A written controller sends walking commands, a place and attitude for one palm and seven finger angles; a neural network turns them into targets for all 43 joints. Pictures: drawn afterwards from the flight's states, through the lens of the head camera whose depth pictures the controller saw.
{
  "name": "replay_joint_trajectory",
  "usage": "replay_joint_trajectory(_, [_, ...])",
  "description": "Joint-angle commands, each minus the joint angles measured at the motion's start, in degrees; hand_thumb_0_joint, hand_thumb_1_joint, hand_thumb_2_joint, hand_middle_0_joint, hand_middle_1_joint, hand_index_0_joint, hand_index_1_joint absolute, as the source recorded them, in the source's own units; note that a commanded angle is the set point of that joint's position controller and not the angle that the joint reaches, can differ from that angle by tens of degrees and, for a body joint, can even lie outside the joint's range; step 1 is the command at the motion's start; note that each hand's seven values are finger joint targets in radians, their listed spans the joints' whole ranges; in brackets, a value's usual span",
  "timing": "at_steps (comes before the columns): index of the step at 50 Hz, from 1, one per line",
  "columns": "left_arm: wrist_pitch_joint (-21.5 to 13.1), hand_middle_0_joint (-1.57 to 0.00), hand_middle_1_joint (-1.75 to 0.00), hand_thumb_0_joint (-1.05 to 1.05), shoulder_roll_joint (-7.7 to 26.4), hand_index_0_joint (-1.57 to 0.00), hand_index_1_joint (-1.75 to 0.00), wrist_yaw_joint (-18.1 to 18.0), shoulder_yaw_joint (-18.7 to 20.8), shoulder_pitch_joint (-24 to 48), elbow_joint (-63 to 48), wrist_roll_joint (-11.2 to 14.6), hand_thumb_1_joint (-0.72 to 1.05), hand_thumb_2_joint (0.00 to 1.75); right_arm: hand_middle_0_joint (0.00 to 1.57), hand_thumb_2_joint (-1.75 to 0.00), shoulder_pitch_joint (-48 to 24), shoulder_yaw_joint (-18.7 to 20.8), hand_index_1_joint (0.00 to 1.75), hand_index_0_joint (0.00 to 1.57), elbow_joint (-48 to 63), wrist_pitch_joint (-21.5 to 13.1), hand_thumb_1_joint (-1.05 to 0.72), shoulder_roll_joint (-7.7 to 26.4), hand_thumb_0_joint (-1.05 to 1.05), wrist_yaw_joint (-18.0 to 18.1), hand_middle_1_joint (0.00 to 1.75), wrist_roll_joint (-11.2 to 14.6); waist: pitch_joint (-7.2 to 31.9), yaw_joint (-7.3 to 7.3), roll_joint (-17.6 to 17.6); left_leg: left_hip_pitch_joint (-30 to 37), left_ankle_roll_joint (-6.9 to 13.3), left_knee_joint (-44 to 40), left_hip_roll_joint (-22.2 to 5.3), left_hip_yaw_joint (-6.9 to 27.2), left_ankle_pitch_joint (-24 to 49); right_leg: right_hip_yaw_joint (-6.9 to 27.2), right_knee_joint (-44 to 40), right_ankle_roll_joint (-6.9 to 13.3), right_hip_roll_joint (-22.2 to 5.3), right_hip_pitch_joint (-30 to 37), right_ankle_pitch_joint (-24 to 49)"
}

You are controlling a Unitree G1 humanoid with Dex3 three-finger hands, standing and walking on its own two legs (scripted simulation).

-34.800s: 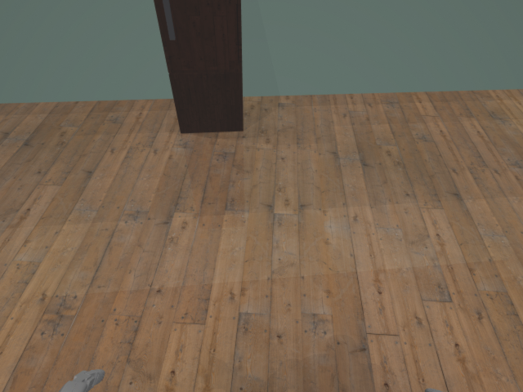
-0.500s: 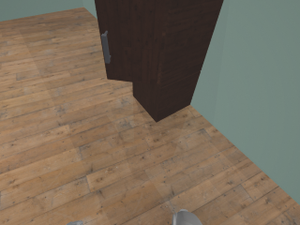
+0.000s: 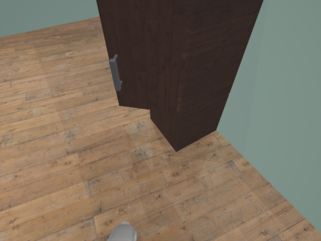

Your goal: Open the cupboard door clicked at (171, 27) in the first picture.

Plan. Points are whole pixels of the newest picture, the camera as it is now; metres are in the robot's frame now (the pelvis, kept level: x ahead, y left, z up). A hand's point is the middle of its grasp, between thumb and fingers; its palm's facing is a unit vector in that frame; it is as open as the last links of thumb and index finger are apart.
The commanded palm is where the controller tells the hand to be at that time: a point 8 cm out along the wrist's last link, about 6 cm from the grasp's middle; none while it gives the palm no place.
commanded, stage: take the last steps up to it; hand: left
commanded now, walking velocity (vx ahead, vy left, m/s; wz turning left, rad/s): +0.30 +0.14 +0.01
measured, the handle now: (117, 73) +0.84 +0.28 -0.09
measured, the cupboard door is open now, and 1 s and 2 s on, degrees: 49 49 49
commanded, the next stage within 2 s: come to a stop and stand still in 0.42 s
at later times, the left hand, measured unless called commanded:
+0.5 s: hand (73, 210) +0.23 +0.30 -0.18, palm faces +0.03 -0.98 -0.18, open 7.3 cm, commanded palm none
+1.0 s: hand (90, 188) +0.30 +0.27 -0.19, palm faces -0.03 -0.98 -0.21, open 7.3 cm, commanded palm none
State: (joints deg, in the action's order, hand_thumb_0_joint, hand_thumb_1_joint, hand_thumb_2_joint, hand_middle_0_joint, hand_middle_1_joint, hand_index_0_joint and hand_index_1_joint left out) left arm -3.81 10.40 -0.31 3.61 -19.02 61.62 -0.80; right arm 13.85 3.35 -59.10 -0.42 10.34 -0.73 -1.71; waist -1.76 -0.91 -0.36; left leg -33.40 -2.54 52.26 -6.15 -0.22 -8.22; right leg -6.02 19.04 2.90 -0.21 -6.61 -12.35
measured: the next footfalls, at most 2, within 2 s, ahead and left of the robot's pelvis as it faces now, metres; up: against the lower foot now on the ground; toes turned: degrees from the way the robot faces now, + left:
left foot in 0.22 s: +0.22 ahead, +0.19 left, +0.00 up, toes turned +3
right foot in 0.68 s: +0.30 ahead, +0.01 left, +0.00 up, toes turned -4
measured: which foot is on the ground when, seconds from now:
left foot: up 0.00-0.20, down 0.22-1.00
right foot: down 0.00-0.22, up 0.24-0.66, down 0.68-1.00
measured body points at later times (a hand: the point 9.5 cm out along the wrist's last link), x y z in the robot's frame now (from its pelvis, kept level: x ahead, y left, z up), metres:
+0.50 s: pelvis +0.18 +0.12 -0.01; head +0.20 +0.13 +0.44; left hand +0.23 +0.35 -0.17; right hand +0.22 -0.12 -0.15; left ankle +0.18 +0.18 -0.75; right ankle +0.20 +0.00 -0.68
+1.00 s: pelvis +0.22 +0.09 -0.02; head +0.25 +0.09 +0.43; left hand +0.31 +0.32 -0.17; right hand +0.20 -0.12 -0.18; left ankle +0.18 +0.18 -0.75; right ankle +0.26 +0.00 -0.75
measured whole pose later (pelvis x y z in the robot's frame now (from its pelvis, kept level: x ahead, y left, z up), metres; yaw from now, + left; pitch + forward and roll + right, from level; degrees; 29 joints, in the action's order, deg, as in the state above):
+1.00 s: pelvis +0.22 +0.09 -0.02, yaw -3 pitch -1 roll +2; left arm 3.1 9.5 -1.8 1.8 -9.0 57.0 -0.7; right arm 16.8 1.2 -61.5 1.6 7.2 2.3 -1.1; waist -4.0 0.4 -1.8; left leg -9.2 2.6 30.4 1.3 -8.8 -20.5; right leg -2.8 35.5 2.3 -0.9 -19.7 -15.0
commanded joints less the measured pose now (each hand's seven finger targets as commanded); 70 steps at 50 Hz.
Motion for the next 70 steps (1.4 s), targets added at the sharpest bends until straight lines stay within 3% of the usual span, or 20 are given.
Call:
replay_joint_trajectory(1, [-1.7, -0.20, -0.30, 0.00, 5.9, -0.20, -0.30, 0.1, 0.5, -5.0, -0.8, -0.3, 0.90, 0.90, 0.20, -0.90, -3.8, 0.2, 0.30, 0.20, 4.6, -0.8, -0.90, 1.0, 0.00, -1.2, 0.30, 0.3, -4.4, -1.61, -7.3, -1.9, -0.7, -7.6, 0.4, -2.0, 1.6, 10.4, -10.3, 5.4, -16.0, 0.0, 8.0])
replay_joint_trajectory(6, [-0.9, -0.20, -0.30, 0.00, 7.7, -0.20, -0.30, -0.4, 0.7, -6.9, 0.7, -0.8, 0.90, 0.90, 0.20, -0.90, -10.6, -0.1, 0.30, 0.20, 7.1, -1.8, -0.90, 1.7, 0.00, -1.7, 0.30, 0.6, -4.6, -2.91, -9.1, 4.5, 1.0, -17.2, 2.8, -3.5, -3.0, 9.6, -5.9, 4.1, -18.3, 2.8, 15.1])
replay_joint_trajectory(9, [-0.3, -0.20, -0.30, 0.00, 7.4, -0.20, -0.30, -0.6, 0.9, -5.8, 0.8, -0.7, 0.90, 0.90, 0.20, -0.90, -0.9, 0.3, 0.30, 0.20, 4.1, -2.7, -0.90, 4.5, 0.00, -0.6, 0.30, 0.3, 0.1, 2.30, -6.0, 23.9, 2.8, -27.5, 6.0, -5.6, -1.9, 4.6, 8.7, 1.1, -14.0, -2.0, 21.8])
replay_joint_trajectory(10, [-0.2, -0.20, -0.30, 0.00, 5.3, -0.20, -0.30, -0.3, 0.4, -7.1, 0.3, -0.5, 0.90, 0.90, 0.20, -0.90, 7.0, 1.4, 0.30, 0.20, 1.9, -3.1, -0.90, 9.3, 0.00, 0.1, 0.30, 0.0, 6.2, 5.05, 4.0, 37.8, 4.6, -26.5, -0.2, -0.1, 0.8, 1.5, 21.8, -0.5, -9.7, -10.5, 10.8])
replay_joint_trajectory(11, [-0.1, -0.20, -0.30, 0.00, 2.2, -0.20, -0.30, -0.1, -0.3, -8.6, -0.9, 0.1, 0.90, 0.90, 0.20, -0.90, 13.6, 2.5, 0.30, 0.20, 0.7, -3.1, -0.90, 14.3, 0.00, 0.9, 0.30, -0.5, 11.8, 6.38, 16.6, 47.2, 10.4, -29.5, -14.5, 18.2, 5.1, -2.8, 38.7, -2.8, -2.5, -23.4, -19.7])
replay_joint_trajectory(13, [0.2, -0.20, -0.30, 0.00, 2.2, -0.20, -0.30, -0.5, -0.2, -3.2, -3.4, -0.3, 0.90, 0.90, 0.20, -0.90, 11.1, 1.7, 0.30, 0.20, 1.8, -1.9, -0.90, 13.3, 0.00, 1.6, 0.30, -0.1, 6.7, 5.37, 8.8, 36.3, 15.1, -35.4, -17.2, 18.3, 1.0, 3.6, 53.1, -0.9, -4.7, -28.1, -20.1])
replay_joint_trajectory(14, [0.6, -0.20, -0.30, 0.00, 2.1, -0.20, -0.30, -0.4, -0.3, -1.4, -2.9, -0.5, 0.90, 0.90, 0.20, -0.90, 6.7, 0.8, 0.30, 0.20, 2.8, -2.3, -0.90, 10.0, 0.00, 1.8, 0.30, 0.0, 4.4, 3.99, 8.4, 30.8, 14.4, -36.3, -14.3, 16.3, 0.5, 4.6, 54.5, -1.2, -6.2, -28.8, -15.3])
replay_joint_trajectory(19, [2.4, -0.20, -0.30, 0.00, 0.3, -0.20, -0.30, 0.3, -0.2, -2.9, -2.4, -0.6, 0.90, 0.90, 0.20, -0.90, 3.8, -1.1, 0.30, 0.20, 2.7, -4.0, -0.90, 5.3, 0.00, 2.5, 0.30, 0.4, 0.6, -0.32, 4.9, 23.3, 12.8, -40.0, -9.7, 5.0, 13.8, 4.7, 47.2, -2.6, -7.1, -24.8, -6.7])
replay_joint_trajectory(26, [3.0, -0.20, -0.30, 0.00, 0.7, -0.20, -0.30, 0.4, -0.4, 5.3, -5.8, -0.6, 0.90, 0.90, 0.20, -0.90, 7.2, -1.1, 0.30, 0.20, 0.9, -3.9, -0.90, 4.5, 0.00, 2.7, 0.30, -0.1, 0.8, 0.33, 3.7, 26.9, 13.0, -38.5, -8.6, 1.6, 25.0, 3.3, 30.1, -2.4, -5.3, -21.5, -2.5])
replay_joint_trajectory(30, [3.4, -0.20, -0.30, 0.00, 1.4, -0.20, -0.30, -0.6, -1.4, 6.6, -5.6, -0.2, 0.90, 0.90, 0.20, -0.90, 7.2, -1.9, 0.30, 0.20, -0.6, -3.0, -0.90, 4.8, 0.00, 3.6, 0.30, 0.0, 1.2, 0.24, 2.3, 26.2, 9.6, -31.6, -8.4, 0.8, 41.7, 2.9, 18.7, -2.0, -2.8, -10.8, -0.4])
replay_joint_trajectory(32, [3.7, -0.20, -0.30, 0.00, 3.4, -0.20, -0.30, -0.9, -1.0, 4.4, -5.3, -0.1, 0.90, 0.90, 0.20, -0.90, 6.0, -1.8, 0.30, 0.20, -1.0, -2.2, -0.90, 5.4, 0.00, 4.0, 0.30, 0.6, 2.7, -1.25, 1.6, 25.3, 6.5, -27.0, -6.6, 0.1, 37.0, 4.3, 10.4, -2.0, -3.2, -4.0, 8.4])
replay_joint_trajectory(33, [3.6, -0.20, -0.30, 0.00, 5.5, -0.20, -0.30, -1.1, -0.7, 3.2, -5.0, -0.2, 0.90, 0.90, 0.20, -0.90, 6.3, -1.6, 0.30, 0.20, -0.9, -1.7, -0.90, 4.9, 0.00, 4.0, 0.30, 1.1, 3.9, -1.36, -0.5, 22.1, 3.9, -24.1, -3.5, -0.9, 28.5, 8.0, 8.8, -0.9, -5.6, 0.8, 26.5])
replay_joint_trajectory(35, [3.6, -0.20, -0.30, 0.00, 9.3, -0.20, -0.30, -1.3, -0.8, 4.4, -5.0, 0.1, 0.90, 0.90, 0.20, -0.90, 9.4, -1.4, 0.30, 0.20, -1.3, -0.3, -0.90, 3.7, 0.00, 3.6, 0.30, 1.8, 2.2, 0.91, -2.1, 17.2, 0.4, -23.6, 2.1, -1.9, 5.5, 13.7, 12.2, 6.0, -15.3, 0.6, 46.7])
replay_joint_trajectory(42, [4.8, -0.20, -0.30, 0.00, 7.4, -0.20, -0.30, -2.2, -0.6, 7.5, -7.1, 0.5, 0.90, 0.90, 0.20, -0.90, 10.9, -0.5, 0.30, 0.20, -1.9, 1.4, -0.90, 4.4, 0.00, 3.6, 0.30, 1.2, 6.7, 1.36, -0.5, 23.8, 2.5, -23.9, -0.5, -0.5, 17.6, 9.9, 15.2, 3.5, -9.8, -3.9, 32.7])
replay_joint_trajectory(47, [6.0, -0.20, -0.30, 0.00, 4.2, -0.20, -0.30, -2.1, -0.5, 8.6, -8.0, 0.1, 0.90, 0.90, 0.20, -0.90, 5.7, -0.2, 0.30, 0.20, -0.2, 1.4, -0.90, 5.3, 0.00, 3.7, 0.30, 0.4, 0.1, 0.15, 6.1, 18.7, 8.3, -31.7, -7.2, 4.4, 13.5, 6.3, 18.3, -0.4, -2.6, -7.8, -1.8])
replay_joint_trajectory(50, [5.7, -0.20, -0.30, 0.00, 3.9, -0.20, -0.30, -1.9, -0.5, 5.6, -6.6, -0.3, 0.90, 0.90, 0.20, -0.90, 3.1, -0.2, 0.30, 0.20, 0.6, 1.3, -0.90, 4.7, 0.00, 3.3, 0.30, 0.6, -1.2, -0.86, 2.7, 16.0, 6.8, -31.1, -4.0, 1.8, -0.1, 8.6, 12.8, 0.0, -3.6, -5.8, 3.1])
replay_joint_trajectory(54, [4.1, -0.20, -0.30, 0.00, 6.4, -0.20, -0.30, -1.9, -0.7, 5.9, -5.3, 0.0, 0.90, 0.90, 0.20, -0.90, 7.6, -0.6, 0.30, 0.20, -0.9, 2.2, -0.90, 1.8, 0.00, 2.5, 0.30, 1.2, -0.1, 2.22, -9.4, 23.1, 3.4, -23.7, 4.9, -3.4, -14.9, 20.6, -3.8, 4.4, -12.4, -11.9, -5.2])
replay_joint_trajectory(56, [3.8, -0.20, -0.30, 0.00, 5.6, -0.20, -0.30, -1.9, -1.0, 6.8, -4.7, 0.0, 0.90, 0.90, 0.20, -0.90, 9.1, -1.0, 0.30, 0.20, -2.2, 2.2, -0.90, 1.2, 0.00, 2.3, 0.30, 1.1, -0.7, 3.30, -8.1, 27.2, 3.9, -24.6, 4.3, -2.8, -11.7, 19.3, -7.0, 3.5, -11.1, -15.4, -12.2])
replay_joint_trajectory(62, [3.3, -0.20, -0.30, 0.00, 3.9, -0.20, -0.30, -1.6, -1.6, 3.8, -1.7, 0.4, 0.90, 0.90, 0.20, -0.90, 7.1, -1.8, 0.30, 0.20, -3.2, 0.8, -0.90, 2.0, 0.00, 2.5, 0.30, 0.8, -1.8, 1.64, 1.9, 22.9, 4.5, -33.3, 0.9, -0.1, -9.7, 13.4, -3.7, 0.4, -6.2, -8.1, -4.2])
replay_joint_trajectory(70, [3.1, -0.20, -0.30, 0.00, 2.3, -0.20, -0.30, -1.7, -2.3, 0.7, 1.2, 0.4, 0.90, 0.90, 0.20, -0.90, 8.9, -2.6, 0.30, 0.20, -4.6, 0.3, -0.90, 1.4, 0.00, 3.0, 0.30, 0.9, -3.8, 0.94, -0.3, 21.4, 4.3, -36.5, 0.2, -0.1, -9.6, 10.8, -3.5, 0.1, -5.7, -5.1, -1.1])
